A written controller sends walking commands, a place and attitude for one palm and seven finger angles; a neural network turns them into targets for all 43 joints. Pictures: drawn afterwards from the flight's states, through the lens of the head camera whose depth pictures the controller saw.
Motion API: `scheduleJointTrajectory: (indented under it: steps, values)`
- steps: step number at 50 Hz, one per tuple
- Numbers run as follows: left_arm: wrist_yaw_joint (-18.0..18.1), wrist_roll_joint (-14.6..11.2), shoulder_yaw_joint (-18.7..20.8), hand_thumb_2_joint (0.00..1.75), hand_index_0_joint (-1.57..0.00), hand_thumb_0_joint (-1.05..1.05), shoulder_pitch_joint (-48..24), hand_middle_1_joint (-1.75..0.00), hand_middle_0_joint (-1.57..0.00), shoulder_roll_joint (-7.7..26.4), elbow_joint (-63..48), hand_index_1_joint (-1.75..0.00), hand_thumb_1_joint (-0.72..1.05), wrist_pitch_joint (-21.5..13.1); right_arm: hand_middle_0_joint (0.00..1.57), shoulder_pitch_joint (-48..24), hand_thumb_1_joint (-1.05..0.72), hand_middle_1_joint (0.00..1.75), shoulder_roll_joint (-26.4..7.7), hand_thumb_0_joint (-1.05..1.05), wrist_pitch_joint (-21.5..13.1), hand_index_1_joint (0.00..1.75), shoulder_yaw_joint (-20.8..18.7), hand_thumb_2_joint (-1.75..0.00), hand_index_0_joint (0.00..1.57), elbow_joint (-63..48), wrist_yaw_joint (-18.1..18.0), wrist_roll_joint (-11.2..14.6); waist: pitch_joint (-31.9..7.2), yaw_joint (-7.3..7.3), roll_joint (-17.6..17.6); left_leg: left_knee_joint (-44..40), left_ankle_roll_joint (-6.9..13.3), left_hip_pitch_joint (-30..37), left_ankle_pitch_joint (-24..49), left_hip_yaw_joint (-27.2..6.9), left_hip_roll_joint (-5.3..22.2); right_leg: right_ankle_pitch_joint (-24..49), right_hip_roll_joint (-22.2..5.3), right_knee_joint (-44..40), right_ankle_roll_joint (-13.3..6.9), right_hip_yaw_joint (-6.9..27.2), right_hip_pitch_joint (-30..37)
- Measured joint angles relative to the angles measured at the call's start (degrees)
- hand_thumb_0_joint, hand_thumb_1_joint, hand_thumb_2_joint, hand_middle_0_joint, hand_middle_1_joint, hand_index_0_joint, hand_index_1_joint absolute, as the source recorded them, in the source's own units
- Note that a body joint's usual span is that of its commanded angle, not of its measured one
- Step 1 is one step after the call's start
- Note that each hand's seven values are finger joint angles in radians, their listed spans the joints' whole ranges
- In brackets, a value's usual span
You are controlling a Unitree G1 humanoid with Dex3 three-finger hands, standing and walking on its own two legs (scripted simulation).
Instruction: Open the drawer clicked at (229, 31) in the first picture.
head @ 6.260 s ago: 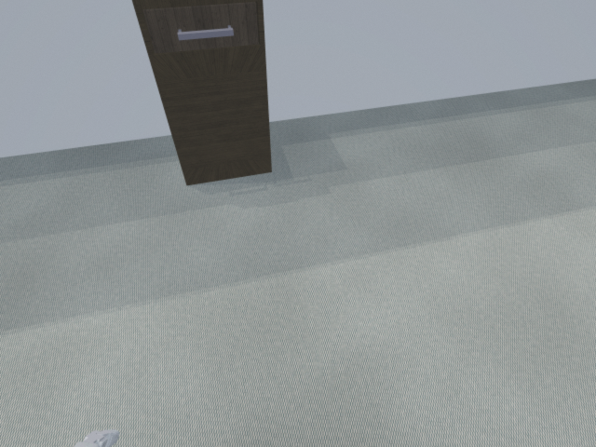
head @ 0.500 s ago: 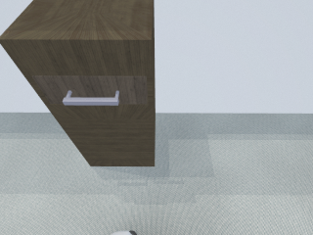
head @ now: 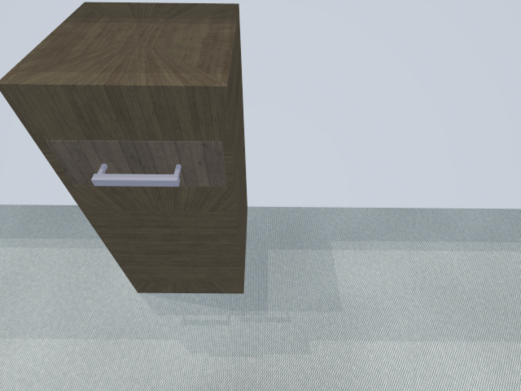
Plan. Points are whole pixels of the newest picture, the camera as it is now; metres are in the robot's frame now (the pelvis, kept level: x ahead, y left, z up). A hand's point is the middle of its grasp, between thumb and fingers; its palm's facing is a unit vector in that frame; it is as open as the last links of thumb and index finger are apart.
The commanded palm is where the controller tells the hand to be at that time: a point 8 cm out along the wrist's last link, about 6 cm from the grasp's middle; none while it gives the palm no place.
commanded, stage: come to a stop and stand still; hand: left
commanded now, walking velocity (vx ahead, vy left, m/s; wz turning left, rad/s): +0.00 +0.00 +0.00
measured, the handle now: (138, 174) +0.56 +0.32 -0.05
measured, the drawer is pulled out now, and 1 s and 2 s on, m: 0.00 0.00 0.00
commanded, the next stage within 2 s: look again from close up in 0.04 s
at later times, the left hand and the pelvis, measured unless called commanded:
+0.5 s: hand out of the picture +0.04 +0.25 -0.17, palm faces +0.05 -0.97 -0.25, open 7.4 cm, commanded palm none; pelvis -0.01 +0.04 -0.01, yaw +1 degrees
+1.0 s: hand out of the picture -0.03 +0.24 -0.18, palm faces +0.03 -0.98 -0.20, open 7.4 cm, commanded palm none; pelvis -0.01 +0.06 +0.00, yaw +1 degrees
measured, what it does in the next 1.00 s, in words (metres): shifts its weight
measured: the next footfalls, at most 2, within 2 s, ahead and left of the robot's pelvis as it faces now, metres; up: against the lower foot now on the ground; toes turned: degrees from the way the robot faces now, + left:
right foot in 1.40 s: +0.10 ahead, -0.04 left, +0.00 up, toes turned -2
left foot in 1.98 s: +0.10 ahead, +0.17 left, +0.00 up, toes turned +4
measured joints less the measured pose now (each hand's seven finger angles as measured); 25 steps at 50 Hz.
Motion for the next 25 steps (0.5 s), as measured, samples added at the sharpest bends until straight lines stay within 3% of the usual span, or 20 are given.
scheduleJointTrajectory:
  steps: [8, 13, 17, 25]
  values:
    - [-0.16, 0.31, -0.75, 0.90, -0.20, 0.00, 3.84, -0.30, -0.20, -1.23, 0.87, -0.30, 0.91, 0.03, 0.20, 0.86, -0.91, 0.30, 0.24, 0.00, 0.02, 0.30, 0.21, -0.90, 0.20, -1.35, 0.35, -0.15, 0.14, -0.01, 0.65, -0.73, 0.26, -0.01, 0.57, 0.14, -0.13, 0.64, -0.09, -0.80, 0.09, 0.11, 0.02]
    - [-0.36, 1.03, -0.41, 0.90, -0.20, 0.00, 6.35, -0.30, -0.21, -0.81, -2.72, -0.30, 0.90, -0.77, 0.20, 2.66, -0.91, 0.30, -2.10, 0.00, -0.70, 0.30, -0.77, -0.90, 0.20, -6.44, 0.35, -0.62, -0.46, -0.37, 1.28, 6.27, 2.01, -4.48, -2.75, -1.23, -0.26, -1.41, -0.42, 3.07, 0.29, -1.08, -2.48]
    - [-0.12, 0.97, 0.08, 0.90, -0.20, 0.01, 6.42, -0.30, -0.21, 0.64, -4.04, -0.30, 0.90, -0.63, 0.20, 2.31, -0.91, 0.30, -4.33, 0.00, -0.97, 0.30, -1.27, -0.90, 0.20, -7.44, 0.04, -0.46, -1.48, 0.02, 0.23, 7.36, 1.50, -3.92, -3.63, -1.24, -1.05, -2.51, -1.36, 4.65, 1.07, -1.03, -2.08]
    - [-0.31, 0.70, -0.10, 0.90, -0.20, 0.01, 2.62, -0.30, -0.20, 4.66, -5.39, -0.30, 0.90, -0.32, 0.20, -2.09, -0.91, 0.30, -7.46, 0.00, -1.44, 0.30, -0.81, -0.90, 0.20, -8.76, 0.34, -0.37, -2.52, 0.63, -1.17, 6.70, 3.21, -2.36, -3.02, -0.08, -2.48, -1.50, -2.76, 4.15, 2.80, 0.09, -0.84]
